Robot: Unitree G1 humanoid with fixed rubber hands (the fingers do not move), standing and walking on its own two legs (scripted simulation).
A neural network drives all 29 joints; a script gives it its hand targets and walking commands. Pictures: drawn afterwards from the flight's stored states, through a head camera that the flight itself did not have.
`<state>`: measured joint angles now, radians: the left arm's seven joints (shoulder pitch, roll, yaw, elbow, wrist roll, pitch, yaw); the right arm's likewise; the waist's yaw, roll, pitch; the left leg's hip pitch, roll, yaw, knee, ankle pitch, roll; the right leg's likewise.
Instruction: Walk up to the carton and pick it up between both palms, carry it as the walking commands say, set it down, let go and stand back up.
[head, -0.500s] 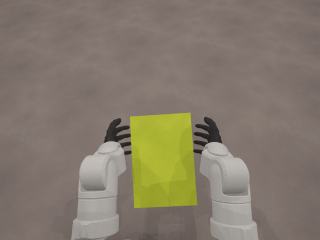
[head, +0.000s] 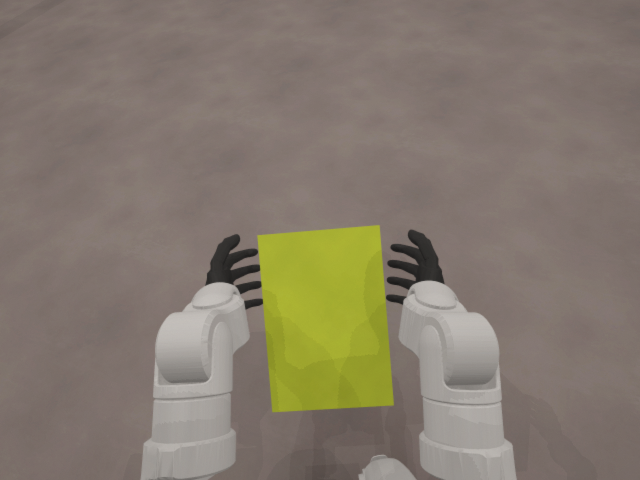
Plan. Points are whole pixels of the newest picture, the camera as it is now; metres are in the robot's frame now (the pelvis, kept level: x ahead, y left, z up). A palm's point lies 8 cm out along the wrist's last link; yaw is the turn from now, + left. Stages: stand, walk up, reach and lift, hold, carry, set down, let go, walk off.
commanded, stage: carry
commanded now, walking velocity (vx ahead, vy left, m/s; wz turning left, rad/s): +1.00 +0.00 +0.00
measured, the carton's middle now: (328, 305) +0.37 -0.04 -0.03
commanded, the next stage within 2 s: none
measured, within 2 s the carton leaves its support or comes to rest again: neither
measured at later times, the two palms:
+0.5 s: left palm (289, 45) +0.87 -0.04 +0.11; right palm (405, 55) +0.84 -0.27 +0.07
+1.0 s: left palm out of the picture +1.38 -0.10 +0.10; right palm out of the picture +1.36 -0.33 +0.08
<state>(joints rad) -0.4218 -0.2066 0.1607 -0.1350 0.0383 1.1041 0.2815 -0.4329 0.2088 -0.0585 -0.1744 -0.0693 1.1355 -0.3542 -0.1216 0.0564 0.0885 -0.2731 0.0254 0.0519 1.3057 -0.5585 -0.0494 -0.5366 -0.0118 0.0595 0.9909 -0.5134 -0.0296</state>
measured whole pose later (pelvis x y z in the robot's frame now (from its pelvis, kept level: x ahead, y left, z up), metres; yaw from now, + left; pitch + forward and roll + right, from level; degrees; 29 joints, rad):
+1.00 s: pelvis +1.04 -0.20 +0.01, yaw -2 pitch +4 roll +5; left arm -0.42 -0.20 0.16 -0.17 0.04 1.11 0.29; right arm -0.42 0.21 -0.05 -0.13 -0.07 1.14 -0.34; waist -0.01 -0.01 0.06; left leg -0.53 -0.04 0.10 0.74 -0.29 0.03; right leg -0.39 0.03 0.11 1.49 -0.67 0.07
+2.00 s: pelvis +1.68 -0.28 +0.00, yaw -4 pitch +4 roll -3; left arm -0.43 -0.21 0.12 -0.14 0.04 1.15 0.32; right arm -0.40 0.20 -0.09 -0.10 -0.07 1.14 -0.33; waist 0.00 -0.04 0.01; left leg -0.46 -0.04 0.07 0.88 -0.50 0.03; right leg -0.26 0.07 0.00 0.82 -0.62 -0.02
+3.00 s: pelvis +2.43 -0.17 +0.01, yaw -2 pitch +4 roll -1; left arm -0.41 -0.20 0.06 -0.01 0.09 0.89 0.25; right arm -0.32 0.17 -0.12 -0.05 -0.08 0.93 -0.25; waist -0.01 -0.02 -0.02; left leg -0.46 -0.13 0.01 1.48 -0.57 -0.13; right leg -0.49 0.06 -0.16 0.82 -0.42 -0.15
